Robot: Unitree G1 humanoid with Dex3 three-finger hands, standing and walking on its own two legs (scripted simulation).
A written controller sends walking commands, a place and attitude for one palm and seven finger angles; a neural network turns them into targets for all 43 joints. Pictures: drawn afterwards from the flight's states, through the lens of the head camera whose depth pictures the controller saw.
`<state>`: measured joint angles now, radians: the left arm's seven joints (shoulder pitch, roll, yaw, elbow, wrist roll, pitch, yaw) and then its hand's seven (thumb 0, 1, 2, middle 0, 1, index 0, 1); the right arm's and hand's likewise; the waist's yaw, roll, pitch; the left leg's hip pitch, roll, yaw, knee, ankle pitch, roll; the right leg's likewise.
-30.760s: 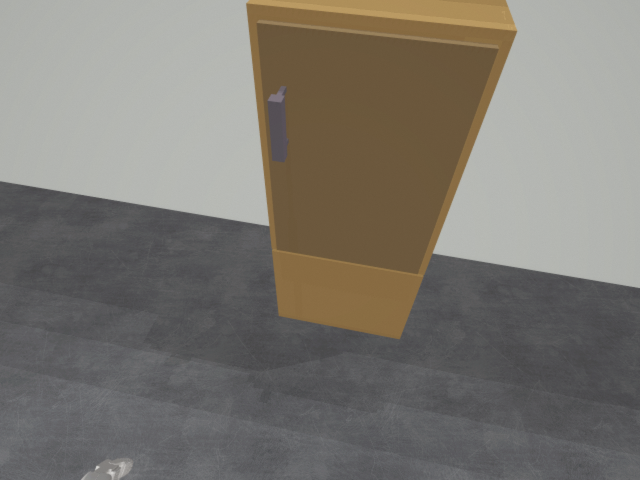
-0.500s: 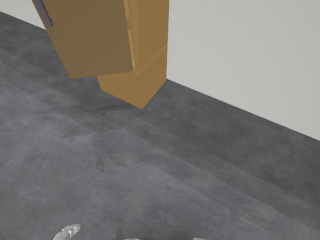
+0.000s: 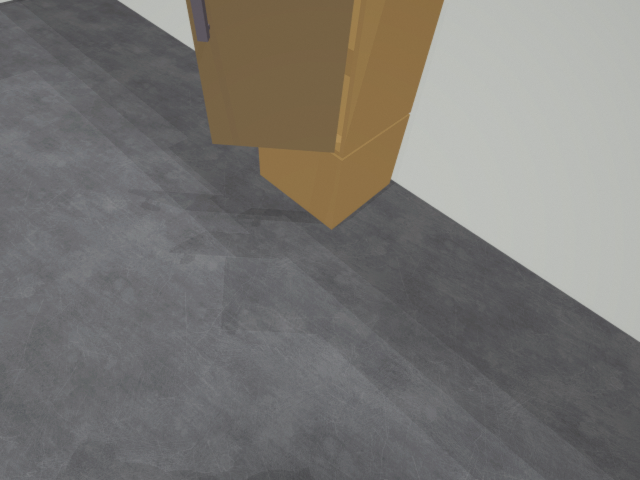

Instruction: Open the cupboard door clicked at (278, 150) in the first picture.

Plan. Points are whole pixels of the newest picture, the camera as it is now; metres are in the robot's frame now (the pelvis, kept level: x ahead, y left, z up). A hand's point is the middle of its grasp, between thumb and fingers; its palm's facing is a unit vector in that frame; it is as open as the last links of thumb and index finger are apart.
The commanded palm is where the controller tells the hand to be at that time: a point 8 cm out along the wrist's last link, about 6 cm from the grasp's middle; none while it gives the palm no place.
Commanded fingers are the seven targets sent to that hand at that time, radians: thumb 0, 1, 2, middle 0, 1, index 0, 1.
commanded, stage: take the last steps up to it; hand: left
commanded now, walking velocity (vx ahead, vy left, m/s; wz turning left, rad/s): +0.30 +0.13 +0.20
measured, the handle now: (201, 6) +1.04 +0.37 +0.07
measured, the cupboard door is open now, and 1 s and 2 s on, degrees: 42 42 42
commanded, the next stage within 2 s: come to a stop and stand still in 1.30 s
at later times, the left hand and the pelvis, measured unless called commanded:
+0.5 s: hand out of the picture +0.10 +0.18 -0.15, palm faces +0.14 -0.97 -0.20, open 7.2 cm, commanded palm none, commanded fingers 0.00 0.90 0.90 -0.20 -0.30 -0.20 -0.30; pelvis +0.12 +0.00 +0.02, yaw +6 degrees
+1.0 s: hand (167, 314) +0.36 +0.28 -0.15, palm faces +0.10 -0.98 -0.18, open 7.3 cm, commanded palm none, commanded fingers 0.00 0.90 0.90 -0.20 -0.30 -0.20 -0.30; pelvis +0.29 +0.10 +0.01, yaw +4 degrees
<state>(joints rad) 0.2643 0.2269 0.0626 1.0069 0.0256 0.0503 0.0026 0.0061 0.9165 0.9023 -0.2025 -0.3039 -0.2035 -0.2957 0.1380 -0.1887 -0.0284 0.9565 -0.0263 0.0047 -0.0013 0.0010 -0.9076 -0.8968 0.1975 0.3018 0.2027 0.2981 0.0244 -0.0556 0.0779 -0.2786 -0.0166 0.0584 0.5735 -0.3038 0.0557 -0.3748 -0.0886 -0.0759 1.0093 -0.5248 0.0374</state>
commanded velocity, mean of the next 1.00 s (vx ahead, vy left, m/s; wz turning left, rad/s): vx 0.30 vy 0.06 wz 0.01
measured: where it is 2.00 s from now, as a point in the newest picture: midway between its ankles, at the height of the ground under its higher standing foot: (290, 377)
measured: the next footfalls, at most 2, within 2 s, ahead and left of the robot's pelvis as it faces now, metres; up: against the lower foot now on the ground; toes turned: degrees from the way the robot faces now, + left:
right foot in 0.28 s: +0.11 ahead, -0.13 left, +0.00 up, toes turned -3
left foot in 0.66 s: +0.29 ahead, +0.19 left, +0.00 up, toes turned +14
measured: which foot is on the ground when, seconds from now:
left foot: down 0.00-0.28, up 0.30-0.64, down 0.66-1.00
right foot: up 0.00-0.26, down 0.28-0.66, up 0.68-1.00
